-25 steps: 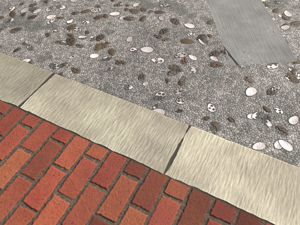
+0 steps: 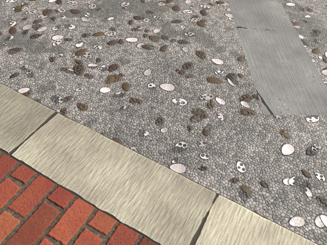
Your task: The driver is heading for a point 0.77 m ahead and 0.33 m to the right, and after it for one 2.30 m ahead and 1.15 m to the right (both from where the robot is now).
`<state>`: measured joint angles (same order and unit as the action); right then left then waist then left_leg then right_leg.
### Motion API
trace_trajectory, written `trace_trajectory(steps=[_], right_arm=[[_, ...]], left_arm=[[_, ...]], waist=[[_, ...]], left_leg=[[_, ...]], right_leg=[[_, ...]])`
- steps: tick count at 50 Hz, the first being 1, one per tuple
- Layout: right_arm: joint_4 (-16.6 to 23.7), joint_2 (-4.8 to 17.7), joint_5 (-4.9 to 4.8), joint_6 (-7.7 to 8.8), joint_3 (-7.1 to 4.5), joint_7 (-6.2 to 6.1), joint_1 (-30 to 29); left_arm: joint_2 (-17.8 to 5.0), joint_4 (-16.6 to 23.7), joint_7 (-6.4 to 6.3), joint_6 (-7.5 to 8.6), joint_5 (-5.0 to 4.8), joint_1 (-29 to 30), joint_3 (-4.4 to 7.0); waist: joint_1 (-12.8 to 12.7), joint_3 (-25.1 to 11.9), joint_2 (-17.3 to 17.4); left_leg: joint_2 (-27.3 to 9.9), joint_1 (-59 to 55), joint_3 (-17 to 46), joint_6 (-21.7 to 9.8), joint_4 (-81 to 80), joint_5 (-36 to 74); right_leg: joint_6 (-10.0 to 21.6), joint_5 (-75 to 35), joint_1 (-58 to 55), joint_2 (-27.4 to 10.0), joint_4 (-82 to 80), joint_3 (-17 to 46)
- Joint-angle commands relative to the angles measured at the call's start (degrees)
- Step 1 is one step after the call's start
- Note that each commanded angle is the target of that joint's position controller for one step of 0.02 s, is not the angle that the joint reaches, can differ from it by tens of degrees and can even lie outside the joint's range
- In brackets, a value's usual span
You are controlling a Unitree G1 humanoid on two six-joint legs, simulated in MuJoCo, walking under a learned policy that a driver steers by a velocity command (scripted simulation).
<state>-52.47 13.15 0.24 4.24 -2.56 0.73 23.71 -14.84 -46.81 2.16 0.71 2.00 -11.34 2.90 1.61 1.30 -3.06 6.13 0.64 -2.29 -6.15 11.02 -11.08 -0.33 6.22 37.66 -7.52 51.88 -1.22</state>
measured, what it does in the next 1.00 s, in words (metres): walks ahead, turning right: right foot, then left foot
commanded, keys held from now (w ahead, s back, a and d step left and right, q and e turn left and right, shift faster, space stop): w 0.16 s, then w+e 0.84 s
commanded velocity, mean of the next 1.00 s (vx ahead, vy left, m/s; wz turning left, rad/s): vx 0.50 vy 0.00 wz -0.35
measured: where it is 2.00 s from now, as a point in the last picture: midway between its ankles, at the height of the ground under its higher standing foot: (212, 186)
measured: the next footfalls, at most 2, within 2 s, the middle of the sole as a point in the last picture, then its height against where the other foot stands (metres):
right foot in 0.24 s outside the picture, level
left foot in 0.78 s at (154, 218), level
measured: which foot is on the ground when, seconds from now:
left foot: down 0.00-0.26, up 0.28-0.76, down 0.78-1.00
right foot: up 0.00-0.22, down 0.24-0.78, up 0.80-1.00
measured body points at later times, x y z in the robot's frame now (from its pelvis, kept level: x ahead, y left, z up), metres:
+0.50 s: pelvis +0.27 -0.06 +0.00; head +0.29 -0.08 +0.45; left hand +0.31 +0.21 -0.13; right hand +0.38 -0.32 -0.13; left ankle +0.36 +0.10 -0.67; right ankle +0.27 -0.11 -0.75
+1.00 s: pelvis +0.53 -0.05 +0.00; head +0.56 -0.05 +0.45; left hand +0.75 +0.16 -0.12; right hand +0.48 -0.34 -0.11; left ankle +0.57 +0.03 -0.75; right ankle +0.48 -0.18 -0.67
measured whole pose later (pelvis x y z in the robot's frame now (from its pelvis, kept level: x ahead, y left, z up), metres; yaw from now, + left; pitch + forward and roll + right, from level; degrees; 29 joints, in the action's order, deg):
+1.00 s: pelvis +0.53 -0.05 +0.00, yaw -25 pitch +1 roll +1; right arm -46.1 14.8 0.8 4.9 -2.5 -0.4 17.6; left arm -18.6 -42.5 2.0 -0.6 1.5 -14.7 4.5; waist 0.2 1.4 -3.2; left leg 0.8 10.3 -5.8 -2.4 20.7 -11.1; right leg 2.7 16.0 30.5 -0.4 60.6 2.8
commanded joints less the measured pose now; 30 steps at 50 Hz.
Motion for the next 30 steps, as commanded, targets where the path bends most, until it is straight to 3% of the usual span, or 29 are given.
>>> trace_trajectory(steps=[1, 5, 7, 9, 10, 11, 12, 13, 14, 15, 16, 17, 19, 22, 25, 30], right_arm=[[1.87, 7.18, 0.01, 1.10, -1.24, -0.28, 1.35], [-0.32, 7.48, 0.54, 0.99, -0.97, -0.87, 4.85], [-1.19, 8.13, 0.85, 0.90, -1.00, -1.29, 5.15], [-1.28, 9.39, 1.15, 0.87, -1.18, -1.62, 2.78], [-1.39, 10.07, 1.44, 0.83, -1.37, -1.67, 1.98], [-1.37, 10.38, 1.37, 0.49, -1.48, -1.68, 0.86], [-0.63, 9.51, 0.96, 0.57, -1.11, -1.80, 1.03], [1.15, 4.20, -0.85, 0.80, -0.07, -1.23, 6.75], [1.14, 6.65, 0.67, 1.03, -0.77, -0.94, 6.23], [2.69, 7.12, 1.38, 1.06, -0.89, -0.84, 1.21], [3.88, 7.15, 1.50, 1.54, -0.66, -0.57, -3.09], [4.38, 6.21, 1.40, 1.46, -0.58, -0.39, -4.44], [4.96, 5.15, 2.16, -0.29, -0.29, -0.22, -3.60], [6.64, 4.73, 2.33, -1.88, -0.10, -0.12, -6.53], [9.80, 4.77, 2.30, -2.12, 0.09, -0.06, -15.07], [12.77, 4.58, 1.59, -1.95, 0.60, 0.32, -23.89]], left_arm=[[-2.32, 4.50, 0.05, 0.77, -0.11, 5.16, 0.19], [-2.07, 6.96, 0.17, 1.22, -0.17, 11.48, -0.33], [-2.33, 7.64, 0.07, 1.51, -0.30, 12.22, -0.33], [-3.03, 6.55, -0.44, 1.87, -0.42, 7.95, -0.02], [-3.91, 4.82, -0.88, 2.08, -0.45, 2.87, 0.46], [-4.73, 1.73, -1.35, 2.46, -0.18, -5.81, 1.12], [-7.32, -0.94, -1.87, 2.84, 0.82, -14.83, 2.09], [-14.84, -1.41, -2.09, 2.87, 1.56, -19.64, 3.98], [-13.54, -1.92, -1.10, 2.09, -1.29, -16.65, 3.83], [-11.29, -0.68, -0.95, 1.80, -2.08, -9.82, 3.35], [-7.38, 0.19, -0.82, 1.78, -1.74, -6.24, 2.38], [-5.89, -0.09, -0.95, 1.89, -1.36, -5.09, 1.86], [-5.25, -0.81, -1.35, 2.53, -1.47, -4.80, 1.51], [-7.36, -1.46, -1.43, 3.45, -1.88, -8.02, 2.19], [-7.40, -1.66, -1.60, 3.22, -2.17, -11.50, 2.24], [-7.97, -1.34, -1.91, 2.48, -1.96, -16.47, 2.58]], waist=[[0.02, 3.69, 6.12], [1.76, 5.21, 6.30], [1.28, 5.47, 6.54], [-1.34, 3.30, 7.26], [-3.37, 0.28, 7.74], [-7.25, -4.30, 6.49], [-10.51, -9.88, 4.47], [-8.23, -17.08, -8.02], [-6.41, -18.94, -7.77], [-4.03, -9.34, -3.06], [-3.78, -4.04, 1.71], [-2.20, -0.73, 2.75], [0.41, -0.02, 0.89], [0.47, -0.13, 0.74], [-1.86, 2.06, 0.26], [-5.63, 1.02, -0.96]], left_leg=[[-15.77, 0.25, 7.83, -5.94, -4.46, 20.42], [-17.03, -5.17, 6.74, -5.45, -2.72, 26.26], [-18.32, -8.04, 6.61, -5.07, -0.72, 31.77], [-18.21, -8.95, 4.32, -3.58, 4.59, 45.07], [-17.73, -9.27, 3.13, -2.71, 10.73, 52.42], [-15.90, -7.58, 0.92, -1.59, 21.55, 53.81], [-13.86, 2.20, -0.80, -0.48, 35.57, 40.81], [-4.52, 21.92, -3.63, 2.50, 58.93, 8.11], [-0.82, 31.49, 3.60, 2.42, 67.54, -16.66], [-5.26, 36.13, 5.80, 2.10, 69.05, -12.56], [-7.68, 36.16, 5.20, 2.07, 65.61, -8.37], [-9.39, 34.21, 5.21, 2.28, 61.40, -6.76], [-10.76, 29.03, 4.96, 3.86, 55.67, -5.65], [-10.63, 30.22, 3.23, 6.13, 50.23, -2.72], [-11.23, 35.17, 2.75, 8.11, 40.98, 3.85], [-9.14, 36.20, 2.82, 8.97, 29.61, 9.95]], right_leg=[[0.09, -5.20, 3.21, 0.71, -5.68, -0.89], [2.07, -5.42, 2.56, 2.85, -13.54, -2.57], [3.67, -2.64, 0.95, 4.05, -16.30, -3.00], [5.87, 1.71, -6.50, 6.96, -18.90, -4.57], [7.06, 3.61, -12.82, 9.11, -19.61, -5.38], [8.38, 1.80, -22.78, 11.14, -23.21, -6.37], [10.70, 1.13, -37.15, 5.77, -23.56, -0.17], [18.68, 0.74, -53.62, -11.08, -25.63, 27.10], [21.64, -1.12, -54.49, -13.70, -34.44, 43.89], [20.35, 4.92, -46.56, -12.19, -34.90, 35.63], [18.89, 3.45, -38.69, -9.95, -36.74, 29.05], [16.97, 0.15, -32.85, -7.02, -38.33, 24.41], [15.01, -4.69, -26.22, -3.02, -40.20, 18.60], [15.80, -6.76, -24.14, -1.00, -41.81, 15.82], [15.20, -6.26, -25.73, 0.00, -43.02, 16.04], [13.63, -10.30, -32.09, 0.76, -39.10, 17.43]])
